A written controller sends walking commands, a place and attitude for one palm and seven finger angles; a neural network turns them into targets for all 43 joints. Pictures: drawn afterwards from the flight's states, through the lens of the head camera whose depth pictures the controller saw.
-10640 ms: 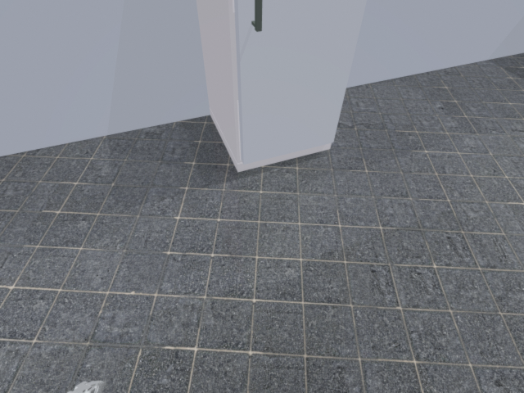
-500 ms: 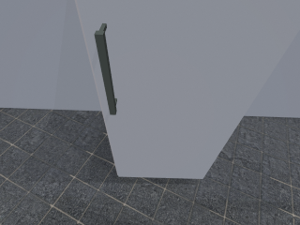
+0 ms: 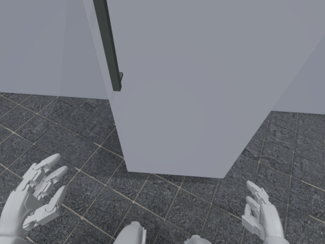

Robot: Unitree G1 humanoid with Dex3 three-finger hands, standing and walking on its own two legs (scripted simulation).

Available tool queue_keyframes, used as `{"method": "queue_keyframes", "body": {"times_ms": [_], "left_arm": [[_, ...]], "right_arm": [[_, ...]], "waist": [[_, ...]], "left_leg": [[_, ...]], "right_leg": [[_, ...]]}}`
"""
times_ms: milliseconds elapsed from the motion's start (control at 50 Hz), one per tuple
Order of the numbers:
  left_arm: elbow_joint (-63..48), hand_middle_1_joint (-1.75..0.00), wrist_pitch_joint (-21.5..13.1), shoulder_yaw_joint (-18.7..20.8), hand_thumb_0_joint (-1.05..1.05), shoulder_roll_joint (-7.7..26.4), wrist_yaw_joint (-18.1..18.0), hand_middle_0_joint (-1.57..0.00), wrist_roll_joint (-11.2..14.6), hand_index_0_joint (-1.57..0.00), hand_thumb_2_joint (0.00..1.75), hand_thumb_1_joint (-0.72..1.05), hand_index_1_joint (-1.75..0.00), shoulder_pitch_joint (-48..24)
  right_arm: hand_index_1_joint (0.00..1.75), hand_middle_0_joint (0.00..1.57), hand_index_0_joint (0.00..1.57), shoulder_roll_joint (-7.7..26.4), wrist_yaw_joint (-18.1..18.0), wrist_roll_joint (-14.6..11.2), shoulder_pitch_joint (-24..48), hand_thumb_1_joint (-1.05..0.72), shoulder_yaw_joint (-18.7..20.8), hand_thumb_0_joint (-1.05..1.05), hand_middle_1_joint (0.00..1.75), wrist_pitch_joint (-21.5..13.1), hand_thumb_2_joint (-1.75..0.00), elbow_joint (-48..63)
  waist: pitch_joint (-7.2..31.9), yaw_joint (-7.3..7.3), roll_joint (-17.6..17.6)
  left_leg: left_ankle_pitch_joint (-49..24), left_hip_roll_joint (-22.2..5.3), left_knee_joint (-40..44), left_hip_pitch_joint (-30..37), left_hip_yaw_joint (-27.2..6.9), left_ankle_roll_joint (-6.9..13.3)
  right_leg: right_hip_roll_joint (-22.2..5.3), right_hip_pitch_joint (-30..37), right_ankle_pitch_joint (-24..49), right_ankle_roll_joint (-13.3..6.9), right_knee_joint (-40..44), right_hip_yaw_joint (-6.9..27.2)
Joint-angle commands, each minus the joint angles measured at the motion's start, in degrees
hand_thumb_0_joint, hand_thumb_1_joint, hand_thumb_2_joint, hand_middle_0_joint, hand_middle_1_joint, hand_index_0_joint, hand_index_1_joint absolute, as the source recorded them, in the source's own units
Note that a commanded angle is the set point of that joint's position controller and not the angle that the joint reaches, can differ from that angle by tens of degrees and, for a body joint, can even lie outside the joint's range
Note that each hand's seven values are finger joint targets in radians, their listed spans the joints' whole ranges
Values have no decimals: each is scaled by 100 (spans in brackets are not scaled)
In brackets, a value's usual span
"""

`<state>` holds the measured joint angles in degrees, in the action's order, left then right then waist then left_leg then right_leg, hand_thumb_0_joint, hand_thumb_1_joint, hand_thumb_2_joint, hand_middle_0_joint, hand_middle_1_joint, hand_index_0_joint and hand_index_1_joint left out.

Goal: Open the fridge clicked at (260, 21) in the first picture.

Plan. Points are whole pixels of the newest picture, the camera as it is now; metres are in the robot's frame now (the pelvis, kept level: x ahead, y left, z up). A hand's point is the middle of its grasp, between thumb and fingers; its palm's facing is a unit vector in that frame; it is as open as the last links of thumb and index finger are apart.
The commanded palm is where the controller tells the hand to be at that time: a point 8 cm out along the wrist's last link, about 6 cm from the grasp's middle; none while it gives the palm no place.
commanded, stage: raise the hand to about handle height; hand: left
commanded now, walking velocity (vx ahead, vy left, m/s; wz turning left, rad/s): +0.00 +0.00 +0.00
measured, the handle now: (110, 37) +0.51 +0.18 +0.23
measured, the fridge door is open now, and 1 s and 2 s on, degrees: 0 0 0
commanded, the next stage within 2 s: move the hooked fingers beside the handle in 1.72 s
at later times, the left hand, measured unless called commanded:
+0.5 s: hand (39, 165) +0.24 +0.27 +0.11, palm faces +0.05 -1.00 -0.07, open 11.4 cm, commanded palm +0.21 +0.32 +0.12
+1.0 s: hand (14, 129) +0.27 +0.30 +0.18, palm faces +0.08 -0.99 -0.06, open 13.8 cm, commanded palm +0.24 +0.34 +0.19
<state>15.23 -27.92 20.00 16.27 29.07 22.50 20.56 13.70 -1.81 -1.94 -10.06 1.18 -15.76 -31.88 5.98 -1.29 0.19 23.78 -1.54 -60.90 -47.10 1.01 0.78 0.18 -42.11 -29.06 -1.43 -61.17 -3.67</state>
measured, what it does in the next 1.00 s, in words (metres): rises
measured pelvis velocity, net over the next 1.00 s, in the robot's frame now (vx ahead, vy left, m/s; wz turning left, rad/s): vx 0.03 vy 0.02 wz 0.02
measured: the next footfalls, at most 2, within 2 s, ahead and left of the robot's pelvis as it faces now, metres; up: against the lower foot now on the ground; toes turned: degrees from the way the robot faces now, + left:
none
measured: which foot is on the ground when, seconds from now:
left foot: down 0.00-1.00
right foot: down 0.00-1.00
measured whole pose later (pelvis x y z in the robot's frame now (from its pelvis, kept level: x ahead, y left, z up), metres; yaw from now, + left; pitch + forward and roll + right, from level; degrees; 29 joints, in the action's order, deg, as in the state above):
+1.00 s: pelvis +0.03 +0.02 +0.06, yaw +1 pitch +2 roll -2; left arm 6.4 -2.4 23.8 23.9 24.4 21.1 4.6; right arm 13.7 -6.8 -3.8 -13.1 -4.0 -15.7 -34.0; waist 2.7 -2.3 -2.3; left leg 17.0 0.0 -39.7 -24.7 0.6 2.4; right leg -0.3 -17.8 -19.9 0.5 -35.9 -4.1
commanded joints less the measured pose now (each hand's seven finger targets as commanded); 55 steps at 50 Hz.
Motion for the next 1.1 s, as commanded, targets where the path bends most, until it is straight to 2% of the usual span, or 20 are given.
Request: {"method": "queue_keyframes", "body": {"times_ms": [0,40,80,140,180,220,240,360,400,440,500,540,700,780,840,860,900,960,1040,1080], "left_arm": [[-2647,-60,-291,634,0,1365,-307,-23,231,-23,70,43,-60,-753],[-2806,-63,-201,444,0,1354,-392,-24,90,-24,68,39,-63,-953],[-2499,-66,19,381,0,1369,-363,-24,17,-24,66,34,-66,-910],[-2134,-70,410,586,0,1592,-245,-25,91,-25,63,27,-70,-795],[-2078,-74,635,884,0,1747,-214,-25,169,-25,61,22,-74,-549],[-2064,-76,771,956,0,1671,-244,-25,265,-25,59,18,-76,-400],[-1915,-78,844,1072,0,1698,-261,-25,326,-25,58,15,-78,-289],[-1950,-87,874,1000,0,1541,-304,-26,348,-26,52,1,-87,-237],[-2118,-90,866,901,0,1526,-304,-27,318,-27,50,-3,-90,-411],[-2113,-93,903,882,0,1624,-326,-27,279,-27,48,-8,-93,-611],[-2422,-98,922,879,0,1695,-408,-27,222,-27,45,-15,-98,-875],[-2343,-100,1014,1015,0,1864,-476,-28,208,-28,43,-20,-100,-1037],[-2396,-112,1524,916,0,1912,-497,-29,113,-29,35,-38,-112,-1637],[-2365,-118,1802,932,0,1949,-492,-30,99,-30,31,-48,-118,-1936],[-2088,-120,2037,955,0,2018,-500,-30,73,-30,30,-50,-120,-2233],[-2084,-120,2101,945,0,2028,-491,-30,73,-30,30,-50,-120,-2397],[-2062,-120,2183,964,0,2119,-491,-30,29,-30,30,-50,-120,-2698],[-2259,-120,2227,983,0,2267,-498,-30,-25,-30,30,-50,-120,-3105],[-2072,-120,2363,1041,0,2378,-482,-30,-63,-30,30,-50,-120,-3296],[-2010,-120,2471,1012,0,2372,-474,-30,-72,-30,30,-50,-120,-3507]], "right_arm": [[30,20,20,804,-302,-38,-21,-90,228,0,30,-373,-90,878],[30,20,20,823,-388,-16,-116,-90,187,0,30,-413,-90,690],[30,20,20,831,-451,-50,-118,-90,160,0,30,-421,-90,556],[30,20,20,838,-515,-80,-81,-90,114,0,30,-450,-90,511],[30,20,20,803,-506,-81,-64,-90,109,0,30,-430,-90,542],[30,20,20,747,-473,-96,-12,-90,97,0,30,-417,-90,568],[30,20,20,747,-456,-71,14,-90,100,0,30,-414,-90,580],[30,20,20,800,-367,-104,-119,-90,146,0,30,-420,-90,618],[30,20,20,826,-368,-105,-140,-90,135,0,30,-448,-90,642],[30,20,20,875,-410,-108,-163,-90,136,0,30,-466,-90,619],[30,20,20,866,-440,-126,-163,-90,101,0,30,-490,-90,634],[30,20,20,890,-472,-114,-179,-90,77,0,30,-479,-90,588],[30,20,20,851,-509,-164,-44,-90,-48,0,30,-421,-90,612],[30,20,20,840,-504,-171,8,-90,-88,0,30,-377,-90,626],[30,20,20,852,-533,-185,49,-90,-131,0,30,-325,-90,604],[30,20,20,849,-547,-202,82,-90,-142,0,30,-311,-90,612],[30,20,20,855,-578,-209,106,-90,-155,0,30,-294,-90,614],[30,20,20,811,-600,-215,186,-90,-207,0,30,-294,-90,625],[30,20,20,816,-631,-222,187,-90,-237,0,30,-290,-90,557],[30,20,20,808,-644,-249,226,-90,-249,0,30,-287,-90,553]], "waist": [[1132,115,-493],[887,284,-554],[603,336,-551],[568,194,-592],[970,49,-451],[975,-31,-518],[949,-95,-363],[945,-63,-65],[931,-36,-290],[758,-12,-130],[919,-14,-474],[819,-44,-357],[729,-38,-773],[686,-62,-673],[368,-61,-532],[415,-39,-630],[464,-18,-481],[583,-48,-779],[533,-71,-596],[441,-52,-692]], "left_leg": [[-125,86,830,1092,-289,124],[-303,47,770,1116,-343,154],[-277,33,834,1083,-364,146],[-456,51,974,1143,-373,142],[-856,59,1074,1306,-342,136],[-1056,76,1224,1435,-330,115],[-1196,79,1241,1425,-345,104],[-1515,104,1538,1763,-285,93],[-1505,119,1659,1951,-278,108],[-1434,99,1747,2020,-286,125],[-1461,94,1969,2422,-312,123],[-1445,79,2072,2456,-347,114],[-1481,49,2522,3002,-460,57],[-1655,34,2672,3189,-484,40],[-1351,26,2830,3144,-508,49],[-1278,42,2869,3200,-496,50],[-1155,38,2955,3268,-542,53],[-1191,46,3064,3510,-546,54],[-1236,27,3188,3634,-567,49],[-1184,36,3274,3689,-581,46]], "right_leg": [[46,254,-307,68,1606,656],[96,182,1,53,1625,609],[80,131,11,70,1755,605],[38,491,153,71,1974,661],[-25,934,671,123,2015,642],[-45,1123,1017,154,2054,566],[-37,1283,1257,154,2074,582],[-15,1437,2025,235,2140,409],[21,1371,1916,191,2167,297],[58,1359,1738,160,2268,285],[84,1384,1710,115,2287,130],[107,1503,1669,88,2357,97],[116,1700,1711,51,2608,-49],[123,1862,1904,48,2735,-86],[133,1861,1649,39,2933,-68],[116,1870,1600,48,2970,-53],[110,1906,1489,60,3026,-67],[88,2081,1526,22,3137,-25],[98,2233,1572,20,3277,-37],[90,2208,1561,27,3323,-45]]}}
